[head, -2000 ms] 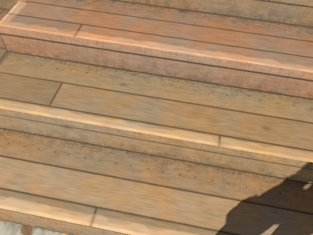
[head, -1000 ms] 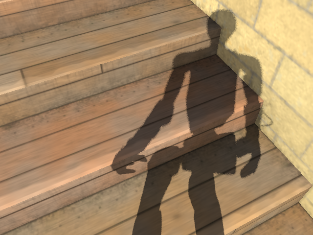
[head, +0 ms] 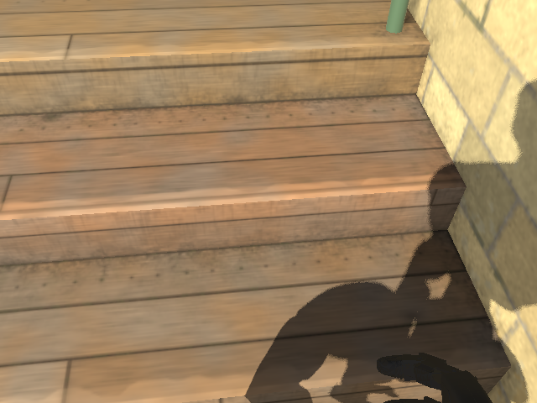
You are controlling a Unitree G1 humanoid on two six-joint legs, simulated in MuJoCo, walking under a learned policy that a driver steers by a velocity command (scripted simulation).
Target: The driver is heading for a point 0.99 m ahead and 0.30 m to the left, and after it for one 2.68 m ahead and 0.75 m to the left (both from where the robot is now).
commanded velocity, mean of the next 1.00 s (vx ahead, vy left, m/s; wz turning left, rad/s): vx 0.50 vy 0.00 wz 0.58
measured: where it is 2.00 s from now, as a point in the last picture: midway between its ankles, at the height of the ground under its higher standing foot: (134, 154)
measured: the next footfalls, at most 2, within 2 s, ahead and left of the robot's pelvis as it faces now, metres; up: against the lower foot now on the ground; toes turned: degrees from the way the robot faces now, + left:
left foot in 0.02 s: +0.20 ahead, +0.11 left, +0.15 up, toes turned +6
right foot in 0.54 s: +0.57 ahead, -0.06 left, +0.30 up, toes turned +17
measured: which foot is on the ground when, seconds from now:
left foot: up 0.00-0.00, down 0.02-0.56, up 0.58-1.00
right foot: down 0.00-0.06, up 0.08-0.52, down 0.54-1.00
